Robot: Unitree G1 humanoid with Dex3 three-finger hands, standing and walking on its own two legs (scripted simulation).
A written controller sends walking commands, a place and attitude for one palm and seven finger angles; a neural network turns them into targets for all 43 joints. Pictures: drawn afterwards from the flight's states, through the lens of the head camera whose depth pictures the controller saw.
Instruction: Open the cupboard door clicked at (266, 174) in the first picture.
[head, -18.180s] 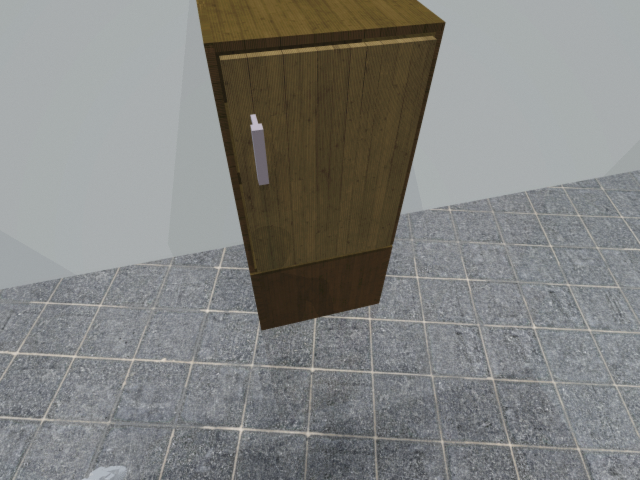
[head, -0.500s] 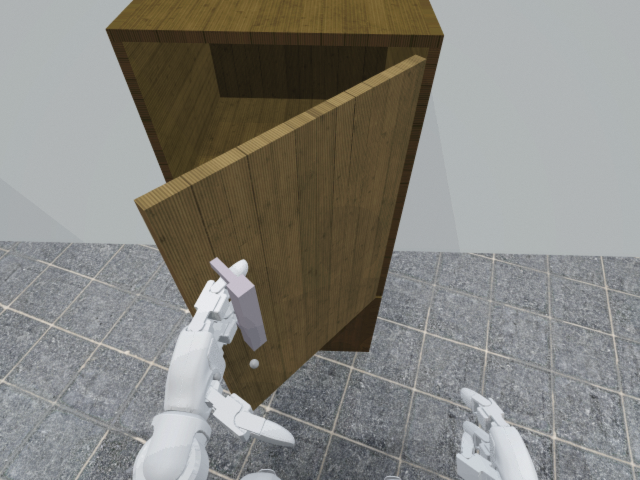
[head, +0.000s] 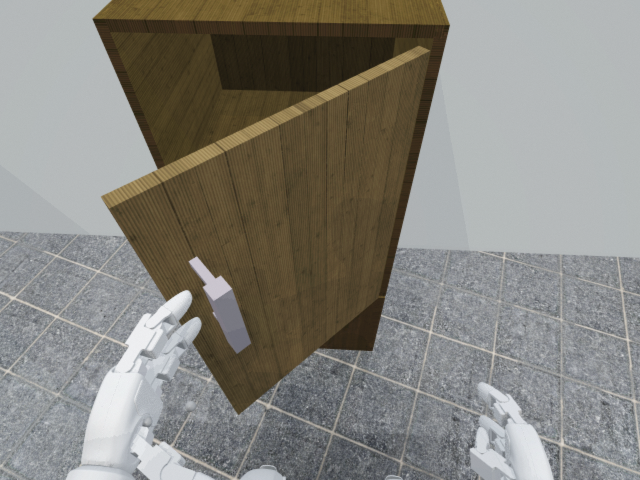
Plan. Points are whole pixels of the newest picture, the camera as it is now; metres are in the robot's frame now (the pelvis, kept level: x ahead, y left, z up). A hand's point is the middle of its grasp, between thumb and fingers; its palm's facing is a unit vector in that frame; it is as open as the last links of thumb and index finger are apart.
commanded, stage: slide the hand sideways off the handle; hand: left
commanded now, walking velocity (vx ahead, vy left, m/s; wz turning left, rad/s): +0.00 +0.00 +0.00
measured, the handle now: (220, 306) +0.30 +0.14 +0.08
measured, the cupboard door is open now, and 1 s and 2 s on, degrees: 45 44 44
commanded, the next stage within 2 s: draw the hand back to the body in 0.24 s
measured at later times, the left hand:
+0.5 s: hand (135, 429) +0.16 +0.18 +0.09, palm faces -0.02 -1.00 -0.06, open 16.3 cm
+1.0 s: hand (47, 391) +0.18 +0.24 +0.15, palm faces +0.24 -0.92 -0.31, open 15.3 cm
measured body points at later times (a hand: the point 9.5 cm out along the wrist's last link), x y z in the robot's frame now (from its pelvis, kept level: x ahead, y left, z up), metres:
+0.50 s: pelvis -0.01 +0.01 +0.00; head +0.01 +0.01 +0.45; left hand +0.16 +0.24 +0.10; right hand +0.18 -0.21 -0.06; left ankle +0.00 +0.13 -0.67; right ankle +0.00 -0.10 -0.67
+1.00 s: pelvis -0.01 +0.03 +0.04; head -0.02 +0.02 +0.49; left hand +0.16 +0.29 +0.16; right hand +0.18 -0.19 -0.02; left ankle +0.00 +0.14 -0.67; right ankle +0.00 -0.10 -0.67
